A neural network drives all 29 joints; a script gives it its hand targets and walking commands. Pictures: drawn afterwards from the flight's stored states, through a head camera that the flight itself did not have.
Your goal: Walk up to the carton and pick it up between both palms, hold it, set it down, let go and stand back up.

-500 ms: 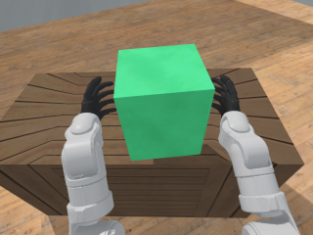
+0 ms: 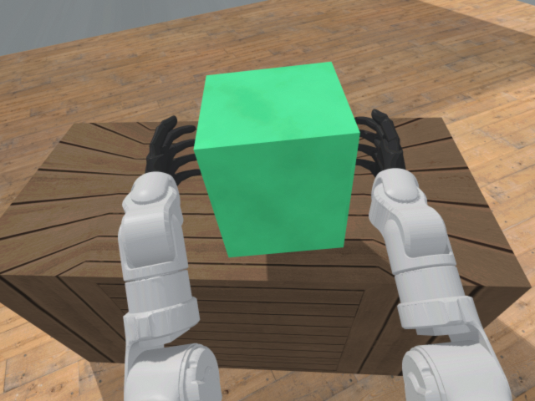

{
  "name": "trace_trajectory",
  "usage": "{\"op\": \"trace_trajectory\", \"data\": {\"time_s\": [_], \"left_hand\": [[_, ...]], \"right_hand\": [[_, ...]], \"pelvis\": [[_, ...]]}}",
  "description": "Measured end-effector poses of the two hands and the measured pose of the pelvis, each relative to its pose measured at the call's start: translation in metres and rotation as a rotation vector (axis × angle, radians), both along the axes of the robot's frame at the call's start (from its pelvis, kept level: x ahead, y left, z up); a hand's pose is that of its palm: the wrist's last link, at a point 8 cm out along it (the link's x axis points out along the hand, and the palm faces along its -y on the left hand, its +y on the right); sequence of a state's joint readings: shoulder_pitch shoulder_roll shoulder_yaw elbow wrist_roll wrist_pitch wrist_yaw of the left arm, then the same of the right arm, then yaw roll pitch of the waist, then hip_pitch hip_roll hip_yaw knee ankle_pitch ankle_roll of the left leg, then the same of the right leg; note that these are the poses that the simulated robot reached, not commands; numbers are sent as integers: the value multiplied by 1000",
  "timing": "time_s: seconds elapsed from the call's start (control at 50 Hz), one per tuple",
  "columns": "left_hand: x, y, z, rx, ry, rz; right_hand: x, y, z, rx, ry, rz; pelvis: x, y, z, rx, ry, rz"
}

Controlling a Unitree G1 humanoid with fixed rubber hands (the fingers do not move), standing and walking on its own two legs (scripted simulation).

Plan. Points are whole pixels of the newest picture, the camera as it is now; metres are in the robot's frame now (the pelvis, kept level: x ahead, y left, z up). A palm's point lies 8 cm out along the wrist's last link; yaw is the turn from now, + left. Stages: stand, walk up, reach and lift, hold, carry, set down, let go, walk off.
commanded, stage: hold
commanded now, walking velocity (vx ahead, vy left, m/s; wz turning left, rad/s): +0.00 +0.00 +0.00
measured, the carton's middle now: (277, 164) +0.47 +0.00 +0.10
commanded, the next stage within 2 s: none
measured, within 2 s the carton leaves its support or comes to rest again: neither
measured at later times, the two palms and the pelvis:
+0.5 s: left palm (165, 193) +0.33 +0.14 +0.19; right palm (400, 192) +0.33 -0.16 +0.16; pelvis -0.02 +0.01 +0.00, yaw +0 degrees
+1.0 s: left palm (162, 192) +0.34 +0.15 +0.18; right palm (388, 184) +0.35 -0.15 +0.16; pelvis +0.01 +0.00 +0.00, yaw +1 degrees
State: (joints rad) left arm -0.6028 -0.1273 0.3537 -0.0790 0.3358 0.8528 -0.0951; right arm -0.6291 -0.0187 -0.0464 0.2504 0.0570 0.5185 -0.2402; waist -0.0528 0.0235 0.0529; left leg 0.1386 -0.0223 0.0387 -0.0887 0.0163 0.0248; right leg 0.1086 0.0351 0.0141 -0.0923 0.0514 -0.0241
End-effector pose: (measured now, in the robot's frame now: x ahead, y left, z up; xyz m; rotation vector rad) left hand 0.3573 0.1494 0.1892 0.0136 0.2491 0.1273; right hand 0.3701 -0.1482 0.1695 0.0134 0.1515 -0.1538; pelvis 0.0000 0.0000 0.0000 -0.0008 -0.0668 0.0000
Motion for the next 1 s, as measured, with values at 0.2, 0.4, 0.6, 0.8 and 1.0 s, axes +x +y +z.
{"op": "trace_trajectory", "data": {"time_s": [0.2, 0.4, 0.6, 0.8, 1.0], "left_hand": [[-21, 0, -11, -9, 12, -23], [-37, -7, 5, -4, -7, -54], [-21, -6, -1, -10, 35, -34], [2, -2, 2, 7, 8, -8], [-21, 0, -8, 2, 1, -5]], "right_hand": [[-19, 0, -10, 12, 11, -18], [-40, -8, -4, 29, -3, -34], [-25, -7, -8, 11, 34, -18], [2, -2, 0, -3, 8, -2], [-19, 1, -12, 23, 3, -7]], "pelvis": [[10, 1, 0, -2, -32, 10], [-7, 5, -1, -2, -73, 1], [-20, 4, 0, -2, -42, -5], [0, 1, 0, 0, 0, 0], [12, 0, 0, 0, -28, 11]]}}
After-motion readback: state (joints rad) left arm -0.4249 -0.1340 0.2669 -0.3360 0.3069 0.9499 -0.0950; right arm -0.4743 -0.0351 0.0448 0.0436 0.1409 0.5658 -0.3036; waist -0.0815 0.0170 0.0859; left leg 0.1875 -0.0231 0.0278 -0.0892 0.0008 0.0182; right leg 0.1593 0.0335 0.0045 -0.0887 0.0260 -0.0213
